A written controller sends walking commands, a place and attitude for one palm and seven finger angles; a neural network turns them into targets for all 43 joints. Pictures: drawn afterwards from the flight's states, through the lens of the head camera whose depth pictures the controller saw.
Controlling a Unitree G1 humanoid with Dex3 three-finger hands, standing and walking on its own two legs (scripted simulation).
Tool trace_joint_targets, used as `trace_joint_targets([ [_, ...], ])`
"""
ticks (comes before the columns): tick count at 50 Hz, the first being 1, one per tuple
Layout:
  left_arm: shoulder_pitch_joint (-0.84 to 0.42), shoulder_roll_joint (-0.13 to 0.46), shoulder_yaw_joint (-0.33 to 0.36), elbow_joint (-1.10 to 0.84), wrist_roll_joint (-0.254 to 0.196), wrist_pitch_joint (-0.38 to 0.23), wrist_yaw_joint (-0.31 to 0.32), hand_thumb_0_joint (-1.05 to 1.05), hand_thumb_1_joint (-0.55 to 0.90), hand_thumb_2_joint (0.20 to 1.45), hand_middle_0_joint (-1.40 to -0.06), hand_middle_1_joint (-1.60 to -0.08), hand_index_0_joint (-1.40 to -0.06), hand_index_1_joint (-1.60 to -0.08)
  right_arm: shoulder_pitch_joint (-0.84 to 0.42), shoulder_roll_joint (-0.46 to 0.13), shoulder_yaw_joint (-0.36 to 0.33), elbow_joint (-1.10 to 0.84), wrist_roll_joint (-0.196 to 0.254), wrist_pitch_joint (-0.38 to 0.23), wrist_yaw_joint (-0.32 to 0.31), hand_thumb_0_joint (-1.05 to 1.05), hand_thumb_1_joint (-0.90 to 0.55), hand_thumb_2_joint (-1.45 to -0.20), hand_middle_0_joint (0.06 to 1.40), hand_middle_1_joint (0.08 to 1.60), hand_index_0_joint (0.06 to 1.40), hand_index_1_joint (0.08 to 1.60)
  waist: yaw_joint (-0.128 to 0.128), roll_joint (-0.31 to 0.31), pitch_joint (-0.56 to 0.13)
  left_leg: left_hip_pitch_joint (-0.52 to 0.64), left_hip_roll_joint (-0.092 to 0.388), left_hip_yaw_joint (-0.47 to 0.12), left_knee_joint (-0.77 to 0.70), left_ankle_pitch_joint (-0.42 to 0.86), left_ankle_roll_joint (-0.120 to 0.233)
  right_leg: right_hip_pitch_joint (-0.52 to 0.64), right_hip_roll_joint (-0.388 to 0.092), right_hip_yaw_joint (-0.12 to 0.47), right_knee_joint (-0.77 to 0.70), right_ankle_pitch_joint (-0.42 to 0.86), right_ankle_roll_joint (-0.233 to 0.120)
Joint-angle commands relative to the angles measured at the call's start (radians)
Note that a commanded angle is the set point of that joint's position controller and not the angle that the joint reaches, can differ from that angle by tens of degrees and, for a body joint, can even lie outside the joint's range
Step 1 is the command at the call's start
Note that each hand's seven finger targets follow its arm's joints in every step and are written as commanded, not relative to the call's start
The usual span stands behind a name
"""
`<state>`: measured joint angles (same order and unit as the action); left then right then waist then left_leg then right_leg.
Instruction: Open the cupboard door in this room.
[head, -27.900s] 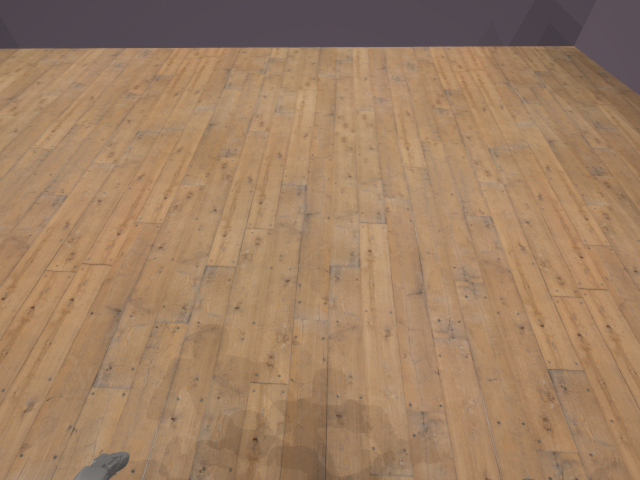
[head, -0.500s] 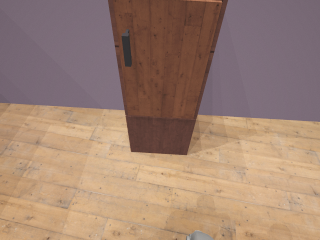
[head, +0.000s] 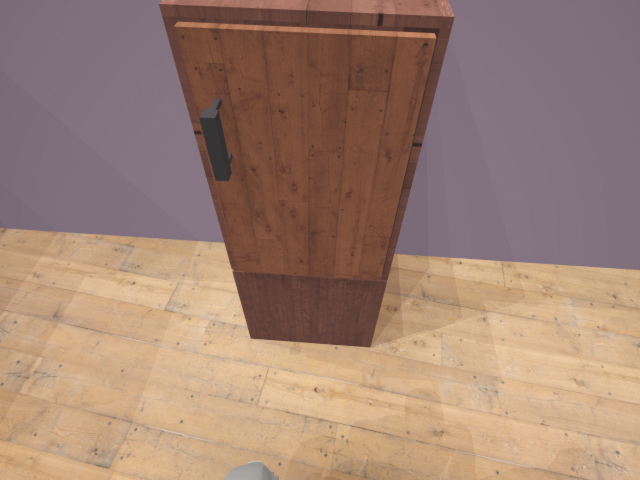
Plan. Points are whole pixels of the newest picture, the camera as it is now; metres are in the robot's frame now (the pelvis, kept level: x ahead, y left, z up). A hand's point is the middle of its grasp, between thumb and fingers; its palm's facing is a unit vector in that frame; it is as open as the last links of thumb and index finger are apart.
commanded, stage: come to a stop and stand still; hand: left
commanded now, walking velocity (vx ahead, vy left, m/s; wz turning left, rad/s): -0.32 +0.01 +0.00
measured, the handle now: (220, 139) +0.61 +0.21 +0.08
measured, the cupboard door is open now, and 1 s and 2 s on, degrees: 0 0 0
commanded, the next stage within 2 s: look again from close up in 1.04 s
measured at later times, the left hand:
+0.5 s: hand out of the picture +0.07 +0.20 -0.18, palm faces +0.02 -0.96 -0.28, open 7.4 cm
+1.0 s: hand out of the picture -0.01 +0.12 -0.18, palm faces +0.05 -0.98 -0.17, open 7.3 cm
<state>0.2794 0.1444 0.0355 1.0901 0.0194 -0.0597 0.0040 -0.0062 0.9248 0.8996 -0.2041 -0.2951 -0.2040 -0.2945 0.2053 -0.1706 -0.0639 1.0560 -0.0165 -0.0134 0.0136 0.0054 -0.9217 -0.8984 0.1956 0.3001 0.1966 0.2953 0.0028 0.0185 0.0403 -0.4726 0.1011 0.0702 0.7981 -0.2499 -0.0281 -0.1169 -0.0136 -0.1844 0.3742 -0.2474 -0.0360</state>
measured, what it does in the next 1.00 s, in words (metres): steps on the spot: left foot, then right foot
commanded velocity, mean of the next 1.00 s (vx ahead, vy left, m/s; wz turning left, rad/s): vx -0.08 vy -0.04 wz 0.00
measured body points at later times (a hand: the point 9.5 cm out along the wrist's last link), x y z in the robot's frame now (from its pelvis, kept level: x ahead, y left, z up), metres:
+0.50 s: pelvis +0.01 -0.01 -0.01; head +0.04 -0.02 +0.43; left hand +0.07 +0.25 -0.16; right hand +0.08 -0.26 -0.17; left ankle +0.09 +0.13 -0.74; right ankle -0.01 -0.15 -0.73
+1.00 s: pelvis -0.02 -0.06 +0.00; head -0.01 -0.05 +0.45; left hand -0.01 +0.17 -0.16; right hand -0.03 -0.27 -0.16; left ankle -0.05 +0.07 -0.74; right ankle -0.01 -0.15 -0.74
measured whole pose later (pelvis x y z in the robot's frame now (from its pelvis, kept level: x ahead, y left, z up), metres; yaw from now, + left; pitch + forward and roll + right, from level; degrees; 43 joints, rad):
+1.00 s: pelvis -0.02 -0.06 +0.00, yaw +0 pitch -1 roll +0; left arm 0.24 0.17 0.02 1.11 0.00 0.01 0.02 0.00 0.93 0.90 -0.20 -0.30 -0.20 -0.29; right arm 0.27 -0.12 -0.01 1.16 -0.01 0.00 -0.03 0.01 -0.92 -0.90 0.20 0.30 0.20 0.30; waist 0.01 -0.01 0.04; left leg -0.13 0.03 0.02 0.42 -0.27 -0.02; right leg -0.20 0.00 -0.10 0.42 -0.21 -0.03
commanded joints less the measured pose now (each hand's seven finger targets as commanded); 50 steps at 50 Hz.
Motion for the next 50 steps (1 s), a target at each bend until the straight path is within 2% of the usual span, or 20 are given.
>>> trace_joint_targets([
  [1,0.056,0.132,0.018,-0.010,0.002,-0.008,0.021,0.000,0.900,0.900,-0.200,-0.300,-0.200,-0.300,0.006,-0.001,0.021,-0.035,0.000,-0.021,-0.011,0.000,-0.900,-0.900,0.200,0.300,0.200,0.300,0.019,-0.113,0.031,0.121,-0.021,-0.002,-0.205,0.039,-0.001,-0.033,-0.267,0.156,-0.073,0.430,-0.103],
  [3,0.049,0.111,0.005,-0.003,-0.003,0.009,0.031,0.000,0.900,0.900,-0.200,-0.300,-0.200,-0.300,0.085,-0.026,0.027,-0.001,0.001,-0.031,-0.020,0.000,-0.900,-0.900,0.200,0.300,0.200,0.300,-0.013,-0.060,-0.030,0.308,-0.018,-0.022,-0.373,0.348,0.001,-0.052,-0.179,0.104,0.062,0.416,-0.031],
  [5,0.128,0.070,-0.011,0.004,-0.014,0.027,0.042,0.000,0.900,0.900,-0.200,-0.300,-0.200,-0.300,0.130,-0.132,0.012,0.010,0.009,-0.035,-0.038,0.000,-0.900,-0.900,0.200,0.300,0.200,0.300,-0.002,0.155,-0.143,0.521,0.198,-0.177,-0.319,0.974,0.098,-0.149,-0.088,0.075,0.166,0.011,0.050],
  [8,0.114,0.093,-0.005,0.003,-0.013,0.064,0.050,0.000,0.900,0.900,-0.200,-0.300,-0.200,-0.300,0.090,-0.141,0.007,0.012,0.011,-0.006,-0.069,0.000,-0.900,-0.900,0.200,0.300,0.200,0.300,-0.015,0.251,-0.075,0.440,0.272,-0.223,-0.413,1.149,0.211,-0.199,-0.061,0.137,0.442,-0.360,0.070],
  [10,0.087,0.112,0.010,-0.006,-0.008,0.081,0.045,0.000,0.900,0.900,-0.200,-0.300,-0.200,-0.300,0.056,-0.146,-0.004,-0.004,0.006,0.009,-0.079,0.000,-0.900,-0.900,0.200,0.300,0.200,0.300,-0.016,0.177,-0.034,0.394,0.278,-0.198,-0.415,1.065,0.232,-0.252,-0.062,0.186,0.578,-0.345,0.061],
  [15,0.055,0.109,0.041,-0.063,-0.002,0.103,0.030,0.000,0.900,0.900,-0.200,-0.300,-0.200,-0.300,-0.008,-0.162,-0.034,-0.055,0.000,0.020,-0.075,0.000,-0.900,-0.900,0.200,0.300,0.200,0.300,-0.009,0.029,-0.147,0.405,0.269,-0.145,-0.406,0.773,0.231,-0.348,-0.034,0.214,0.770,-0.244,0.081],
  [21,0.034,0.083,0.035,-0.105,-0.002,0.103,0.015,0.000,0.900,0.900,-0.200,-0.300,-0.200,-0.300,-0.082,-0.166,-0.043,-0.080,-0.014,0.024,-0.047,0.000,-0.900,-0.900,0.200,0.300,0.200,0.300,0.000,0.206,-0.123,0.256,0.210,-0.145,-0.466,0.271,0.185,-0.206,-0.050,0.150,0.436,-0.220,0.067],
  [23,0.084,0.096,0.032,-0.086,-0.003,0.094,0.016,0.000,0.900,0.900,-0.200,-0.300,-0.200,-0.300,-0.102,-0.174,-0.044,-0.080,-0.011,0.032,-0.039,0.000,-0.900,-0.900,0.200,0.300,0.200,0.300,0.025,0.189,-0.114,0.178,0.186,-0.151,-0.450,0.072,0.152,-0.092,-0.039,0.122,0.264,-0.143,0.060],
  [25,0.136,0.153,0.036,-0.067,0.010,0.080,0.019,0.000,0.900,0.900,-0.200,-0.300,-0.200,-0.300,-0.070,-0.122,-0.039,-0.081,0.001,0.042,-0.031,0.000,-0.900,-0.900,0.200,0.300,0.200,0.300,0.044,0.001,-0.087,0.043,0.063,-0.080,-0.316,-0.132,0.068,0.032,-0.076,0.156,0.006,-0.019,0.051],
  [26,0.082,0.229,0.040,-0.092,0.020,0.070,0.022,0.000,0.900,0.900,-0.200,-0.300,-0.200,-0.300,-0.054,-0.047,-0.023,-0.098,0.009,0.050,-0.026,0.000,-0.900,-0.900,0.200,0.300,0.200,0.300,0.022,-0.267,-0.025,-0.030,-0.049,-0.006,-0.133,-0.249,0.001,-0.080,-0.280,0.435,-0.147,-0.162,-0.020],
  [27,-0.009,0.261,0.036,-0.131,0.013,0.074,0.024,0.000,0.900,0.900,-0.200,-0.300,-0.200,-0.300,-0.113,-0.063,-0.018,-0.123,0.008,0.059,-0.020,0.000,-0.900,-0.900,0.200,0.300,0.200,0.300,0.037,-0.308,0.050,0.026,-0.055,-0.054,-0.007,-0.294,0.010,-0.284,-0.364,0.498,-0.223,-0.240,-0.093],
  [28,-0.073,0.257,0.032,-0.149,0.014,0.073,0.024,0.000,0.900,0.900,-0.200,-0.300,-0.200,-0.300,-0.088,-0.080,-0.025,-0.111,0.004,0.065,-0.014,0.000,-0.900,-0.900,0.200,0.300,0.200,0.300,0.012,-0.240,0.043,0.088,-0.057,-0.083,0.084,-0.263,0.019,-0.378,-0.345,0.451,-0.240,-0.375,-0.112],
  [29,-0.108,0.248,0.040,-0.157,0.014,0.071,0.026,0.000,0.900,0.900,-0.200,-0.300,-0.200,-0.300,-0.076,-0.078,-0.027,-0.098,0.000,0.073,-0.015,0.000,-0.900,-0.900,0.200,0.300,0.200,0.300,0.003,-0.297,0.083,0.059,-0.063,-0.102,0.135,-0.226,0.028,-0.397,-0.299,0.447,-0.232,-0.371,-0.095],
  [32,-0.128,0.187,0.022,-0.148,0.008,0.063,0.024,0.000,0.900,0.900,-0.200,-0.300,-0.200,-0.300,0.023,-0.074,-0.016,-0.043,0.000,0.056,-0.017,0.000,-0.900,-0.900,0.200,0.300,0.200,0.300,-0.032,-0.195,0.075,0.079,-0.060,-0.067,0.161,-0.137,0.024,-0.301,-0.221,0.300,-0.142,-0.091,-0.079],
  [37,-0.001,0.181,0.023,-0.088,0.000,0.049,0.029,0.000,0.900,0.900,-0.200,-0.300,-0.200,-0.300,0.036,-0.041,0.008,-0.028,0.006,0.029,-0.032,0.000,-0.900,-0.900,0.200,0.300,0.200,0.300,0.020,-0.140,-0.017,0.158,-0.061,-0.037,-0.193,-0.146,0.005,-0.068,-0.227,0.304,-0.042,0.217,-0.112],
  [39,-0.002,0.168,0.017,-0.064,-0.013,0.050,0.029,0.000,0.900,0.900,-0.200,-0.300,-0.200,-0.300,0.091,-0.037,0.018,0.007,0.008,0.014,-0.040,0.000,-0.900,-0.900,0.200,0.300,0.200,0.300,0.000,-0.088,-0.051,0.301,-0.059,-0.061,-0.414,0.031,0.012,-0.083,-0.195,0.286,0.007,0.202,-0.067],
  [41,0.031,0.113,0.004,-0.057,-0.024,0.050,0.025,0.000,0.900,0.900,-0.200,-0.300,-0.200,-0.300,0.087,-0.088,0.021,0.017,0.003,-0.008,-0.047,0.000,-0.900,-0.900,0.200,0.300,0.200,0.300,0.030,0.063,-0.073,0.340,0.065,-0.205,-0.446,0.254,0.067,-0.106,-0.096,0.220,0.049,0.151,0.001],
  [43,0.025,0.102,-0.002,-0.039,-0.021,0.046,0.023,0.000,0.900,0.900,-0.200,-0.300,-0.200,-0.300,0.070,-0.095,0.026,0.030,-0.001,-0.007,-0.057,0.000,-0.900,-0.900,0.200,0.300,0.200,0.300,0.031,0.015,-0.075,0.317,0.058,-0.156,-0.420,0.240,0.065,-0.047,-0.089,0.215,0.012,0.192,0.015],
  [45,-0.006,0.115,-0.002,-0.022,-0.018,0.054,0.025,0.000,0.900,0.900,-0.200,-0.300,-0.200,-0.300,0.073,-0.070,0.032,0.051,0.007,-0.005,-0.054,0.000,-0.900,-0.900,0.200,0.300,0.200,0.300,0.025,0.122,-0.051,0.263,0.048,-0.156,-0.481,0.165,0.059,0.007,-0.091,0.179,0.010,0.140,0.026],
  [50,0.019,0.106,-0.014,0.010,-0.016,0.050,0.024,0.000,0.900,0.900,-0.200,-0.300,-0.200,-0.300,0.099,-0.045,0.039,0.062,0.008,0.001,-0.056,0.000,-0.900,-0.900,0.200,0.300,0.200,0.300,0.014,0.018,0.025,0.271,0.015,-0.120,-0.492,0.063,0.043,-0.031,-0.101,0.206,-0.057,0.111,0.016],
])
